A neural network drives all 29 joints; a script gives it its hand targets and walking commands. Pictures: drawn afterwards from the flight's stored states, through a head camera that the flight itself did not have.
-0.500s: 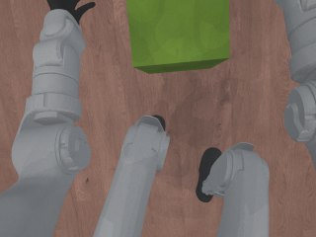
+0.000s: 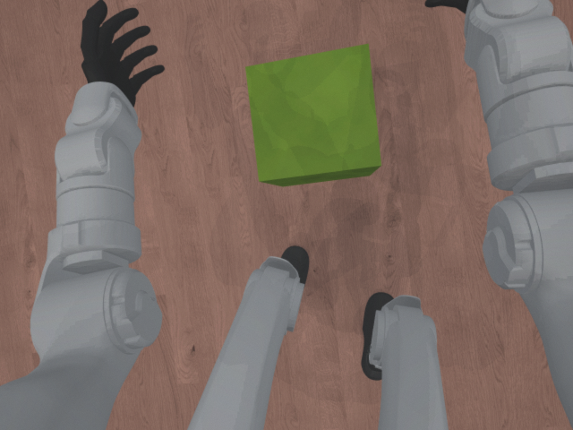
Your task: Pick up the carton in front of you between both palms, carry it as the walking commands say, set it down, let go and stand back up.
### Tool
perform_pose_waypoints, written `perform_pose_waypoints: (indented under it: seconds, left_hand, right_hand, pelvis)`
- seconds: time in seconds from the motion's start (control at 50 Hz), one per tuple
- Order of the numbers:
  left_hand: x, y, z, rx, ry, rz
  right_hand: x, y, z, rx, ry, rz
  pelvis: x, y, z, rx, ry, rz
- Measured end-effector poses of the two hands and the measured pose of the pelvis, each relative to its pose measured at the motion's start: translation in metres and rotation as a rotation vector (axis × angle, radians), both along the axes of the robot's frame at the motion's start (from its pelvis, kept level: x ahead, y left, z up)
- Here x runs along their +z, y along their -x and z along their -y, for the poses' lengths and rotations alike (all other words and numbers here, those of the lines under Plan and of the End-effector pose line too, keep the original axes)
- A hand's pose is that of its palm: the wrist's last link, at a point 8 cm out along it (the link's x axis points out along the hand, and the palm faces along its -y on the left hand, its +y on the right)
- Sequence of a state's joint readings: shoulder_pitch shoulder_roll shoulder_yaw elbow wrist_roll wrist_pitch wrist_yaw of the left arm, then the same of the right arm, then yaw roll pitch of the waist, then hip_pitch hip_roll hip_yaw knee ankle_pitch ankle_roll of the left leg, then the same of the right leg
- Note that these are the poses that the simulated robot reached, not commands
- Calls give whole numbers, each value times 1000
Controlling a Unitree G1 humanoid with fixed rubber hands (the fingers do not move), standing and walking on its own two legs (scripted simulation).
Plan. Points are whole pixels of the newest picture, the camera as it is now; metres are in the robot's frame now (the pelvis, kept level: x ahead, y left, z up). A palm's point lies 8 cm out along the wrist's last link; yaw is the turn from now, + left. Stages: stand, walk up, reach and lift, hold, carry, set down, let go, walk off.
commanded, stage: set down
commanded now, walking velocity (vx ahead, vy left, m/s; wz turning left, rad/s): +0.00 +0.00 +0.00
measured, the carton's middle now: (317, 129) +0.51 +0.12 -0.44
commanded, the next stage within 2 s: let go in 0.08 s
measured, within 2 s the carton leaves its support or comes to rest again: neither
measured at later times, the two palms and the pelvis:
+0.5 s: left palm (27, 152) +0.37 +0.30 +0.03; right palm (569, 119) +0.47 -0.10 +0.01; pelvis +0.03 +0.03 +0.13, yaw -2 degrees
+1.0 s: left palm out of the picture +0.26 +0.25 +0.13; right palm out of the picture +0.35 -0.18 +0.10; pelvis +0.10 +0.01 +0.20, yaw +2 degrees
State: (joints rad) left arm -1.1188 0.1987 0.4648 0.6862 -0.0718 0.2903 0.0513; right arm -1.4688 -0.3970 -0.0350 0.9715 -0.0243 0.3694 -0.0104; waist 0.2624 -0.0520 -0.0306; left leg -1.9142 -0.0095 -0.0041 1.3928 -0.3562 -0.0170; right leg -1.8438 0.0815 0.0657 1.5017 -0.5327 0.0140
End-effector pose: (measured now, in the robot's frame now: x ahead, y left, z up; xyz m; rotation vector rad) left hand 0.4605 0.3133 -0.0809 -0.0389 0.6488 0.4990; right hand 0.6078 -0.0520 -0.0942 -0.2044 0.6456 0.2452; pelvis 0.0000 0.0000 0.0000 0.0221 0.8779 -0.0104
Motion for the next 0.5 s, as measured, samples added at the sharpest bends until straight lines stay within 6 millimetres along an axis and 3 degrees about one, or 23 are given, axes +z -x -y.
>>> perform_pose_waypoints:
  seconds: [0.16,0.26,0.32,0.5]
  left_hand:
    - [38,3,-1,12,27,15]
    - [53,19,4,-43,19,-24]
    - [65,34,6,-122,-7,-57]
    - [108,88,15,-350,-15,-159]
  right_hand:
    - [42,4,0,12,32,-6]
    - [61,21,10,-27,47,-23]
    - [71,44,19,-66,72,-17]
    - [107,142,47,-260,96,-45]
  pelvis:
    - [42,-5,-4,13,11,34]
    - [69,-11,-9,12,28,64]
    - [85,-17,-13,11,32,93]
    - [131,-29,-30,2,48,247]
